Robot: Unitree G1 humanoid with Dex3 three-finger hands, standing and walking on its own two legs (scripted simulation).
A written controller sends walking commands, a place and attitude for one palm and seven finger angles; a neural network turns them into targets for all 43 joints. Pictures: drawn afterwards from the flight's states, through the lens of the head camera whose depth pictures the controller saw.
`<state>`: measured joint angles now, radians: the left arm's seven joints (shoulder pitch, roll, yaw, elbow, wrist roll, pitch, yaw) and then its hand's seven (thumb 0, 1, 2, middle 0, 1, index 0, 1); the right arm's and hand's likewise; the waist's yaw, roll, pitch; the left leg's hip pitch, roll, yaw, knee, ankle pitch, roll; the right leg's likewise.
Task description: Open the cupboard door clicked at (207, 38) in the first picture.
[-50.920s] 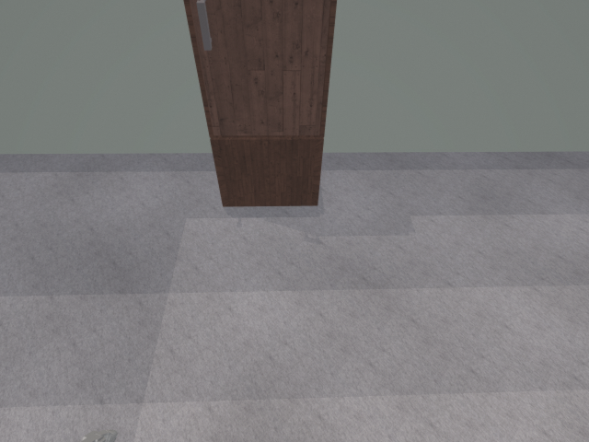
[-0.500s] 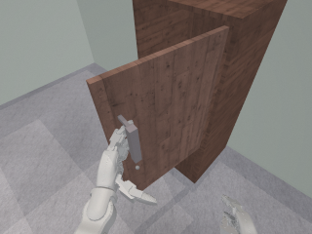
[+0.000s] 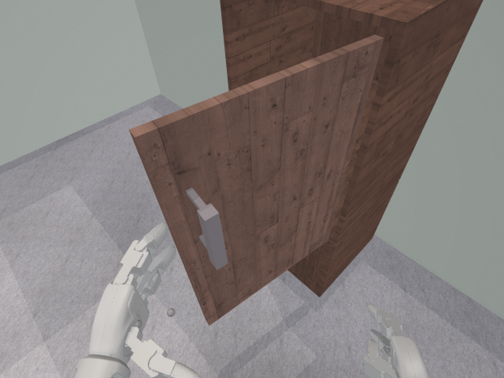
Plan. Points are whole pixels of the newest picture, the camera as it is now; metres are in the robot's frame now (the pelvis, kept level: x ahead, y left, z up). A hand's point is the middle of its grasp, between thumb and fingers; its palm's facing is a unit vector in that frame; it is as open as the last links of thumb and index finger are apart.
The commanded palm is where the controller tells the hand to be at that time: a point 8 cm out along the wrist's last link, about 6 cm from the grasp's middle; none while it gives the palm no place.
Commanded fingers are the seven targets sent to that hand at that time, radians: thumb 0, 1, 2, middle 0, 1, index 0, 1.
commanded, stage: slide the hand sideways off the handle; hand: left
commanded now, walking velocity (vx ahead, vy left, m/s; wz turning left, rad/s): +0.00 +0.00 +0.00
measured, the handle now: (206, 229) +0.31 +0.10 +0.10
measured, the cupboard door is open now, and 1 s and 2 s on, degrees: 82 82 82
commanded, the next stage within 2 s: draw the hand back to the body in 0.24 s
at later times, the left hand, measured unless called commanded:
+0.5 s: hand (143, 323) +0.17 +0.15 +0.10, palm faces -0.02 -1.00 -0.06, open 16.3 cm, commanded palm +0.13 +0.21 +0.12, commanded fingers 0.00 -0.50 0.30 -0.15 -0.30 -0.15 -0.30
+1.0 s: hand (75, 302) +0.17 +0.22 +0.14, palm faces +0.22 -0.93 -0.29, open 15.3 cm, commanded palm +0.13 +0.27 +0.16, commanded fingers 0.00 -0.01 0.51 -0.17 -0.30 -0.17 -0.30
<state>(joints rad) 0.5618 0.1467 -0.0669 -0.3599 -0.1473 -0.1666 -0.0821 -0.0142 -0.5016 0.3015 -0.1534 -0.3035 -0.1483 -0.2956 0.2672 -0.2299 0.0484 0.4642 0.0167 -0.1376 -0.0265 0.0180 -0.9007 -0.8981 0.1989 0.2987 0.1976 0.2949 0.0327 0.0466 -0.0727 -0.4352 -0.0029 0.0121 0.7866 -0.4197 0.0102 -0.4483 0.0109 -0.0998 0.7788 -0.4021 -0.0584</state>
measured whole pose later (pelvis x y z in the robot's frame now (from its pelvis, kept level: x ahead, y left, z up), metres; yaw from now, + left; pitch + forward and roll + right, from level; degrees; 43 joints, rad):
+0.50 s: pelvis -0.01 +0.01 -0.01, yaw +0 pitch +4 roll -1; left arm 0.60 0.20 0.01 -0.41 -0.20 -0.17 -0.14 -0.01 -0.50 0.30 -0.15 -0.30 -0.15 -0.30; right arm 0.28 -0.23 0.04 0.48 0.04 -0.18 -0.05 0.02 -0.90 -0.90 0.20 0.30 0.20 0.29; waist 0.03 0.05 -0.08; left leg -0.47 0.00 0.01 0.84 -0.44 0.02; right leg -0.48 0.01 -0.10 0.81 -0.41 -0.05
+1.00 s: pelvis -0.01 +0.02 +0.02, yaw +0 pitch -2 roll -1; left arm 0.55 0.29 0.14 -0.46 -0.09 -0.05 0.03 -0.01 -0.32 0.38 -0.16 -0.30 -0.16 -0.30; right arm 0.23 -0.22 0.06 0.56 0.02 -0.19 -0.09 0.02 -0.90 -0.90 0.20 0.30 0.20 0.30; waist 0.06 0.06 -0.02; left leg -0.27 -0.01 0.01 0.65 -0.35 0.03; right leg -0.26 0.02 -0.10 0.59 -0.31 -0.03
